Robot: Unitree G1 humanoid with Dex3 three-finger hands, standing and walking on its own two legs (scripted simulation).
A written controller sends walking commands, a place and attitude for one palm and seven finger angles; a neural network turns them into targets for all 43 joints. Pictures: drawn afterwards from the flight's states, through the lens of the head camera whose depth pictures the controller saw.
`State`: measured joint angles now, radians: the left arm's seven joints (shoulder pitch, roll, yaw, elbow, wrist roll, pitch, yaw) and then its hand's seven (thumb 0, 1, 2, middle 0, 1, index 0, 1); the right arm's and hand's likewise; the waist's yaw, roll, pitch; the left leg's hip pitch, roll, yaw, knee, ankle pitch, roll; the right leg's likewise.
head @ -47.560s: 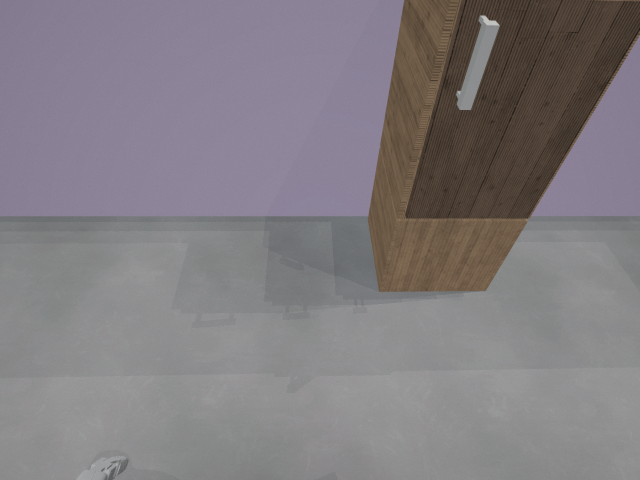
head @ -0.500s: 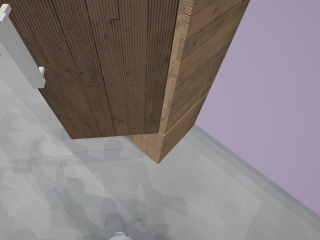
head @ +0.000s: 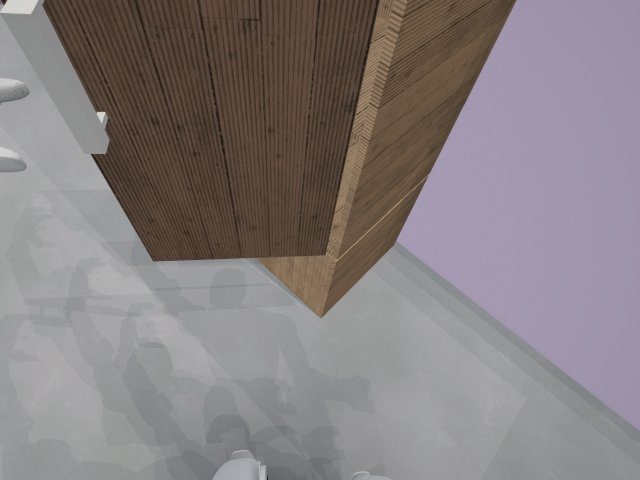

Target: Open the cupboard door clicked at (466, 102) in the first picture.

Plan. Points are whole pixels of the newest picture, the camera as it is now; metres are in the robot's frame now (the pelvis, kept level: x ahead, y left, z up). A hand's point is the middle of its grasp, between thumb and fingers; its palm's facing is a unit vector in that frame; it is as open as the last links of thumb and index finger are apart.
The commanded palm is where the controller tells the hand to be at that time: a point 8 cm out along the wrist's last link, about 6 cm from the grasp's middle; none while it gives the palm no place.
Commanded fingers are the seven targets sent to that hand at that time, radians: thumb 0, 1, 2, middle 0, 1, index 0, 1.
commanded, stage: move the hooked fingers beside the handle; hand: left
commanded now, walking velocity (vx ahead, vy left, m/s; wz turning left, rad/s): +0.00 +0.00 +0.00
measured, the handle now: (70, 76) +0.53 +0.27 +0.16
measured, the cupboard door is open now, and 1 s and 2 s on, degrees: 48 48 48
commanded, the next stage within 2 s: slide the fingers in behind the handle in 0.70 s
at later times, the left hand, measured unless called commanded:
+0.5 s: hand out of the picture +0.47 +0.34 +0.17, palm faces +0.07 -1.00 +0.03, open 14.0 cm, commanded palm +0.46 +0.38 +0.16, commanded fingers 0.00 -0.50 0.30 -0.30 -1.20 -0.30 -1.20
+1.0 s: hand (3, 102) +0.48 +0.31 +0.17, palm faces +0.07 -1.00 +0.01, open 14.0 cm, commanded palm +0.46 +0.36 +0.16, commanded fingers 0.00 -0.50 0.30 -0.30 -1.20 -0.30 -1.20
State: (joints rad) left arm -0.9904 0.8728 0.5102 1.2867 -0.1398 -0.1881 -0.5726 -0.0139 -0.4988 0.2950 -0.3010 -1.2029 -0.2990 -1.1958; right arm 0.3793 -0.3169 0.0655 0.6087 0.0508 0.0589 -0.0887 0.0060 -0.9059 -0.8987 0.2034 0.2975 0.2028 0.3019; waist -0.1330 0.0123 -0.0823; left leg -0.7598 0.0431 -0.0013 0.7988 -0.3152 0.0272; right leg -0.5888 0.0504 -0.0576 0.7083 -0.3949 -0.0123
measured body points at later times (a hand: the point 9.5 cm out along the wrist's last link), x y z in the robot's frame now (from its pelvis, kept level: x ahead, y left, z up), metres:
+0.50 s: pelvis +0.01 +0.00 +0.00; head +0.11 +0.03 +0.44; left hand +0.46 +0.40 +0.17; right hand +0.00 -0.28 -0.10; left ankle +0.03 +0.10 -0.71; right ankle -0.04 -0.12 -0.71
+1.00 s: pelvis +0.01 +0.00 +0.00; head +0.10 +0.02 +0.44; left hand +0.47 +0.37 +0.17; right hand +0.03 -0.28 -0.10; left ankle +0.03 +0.10 -0.71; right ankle -0.04 -0.12 -0.71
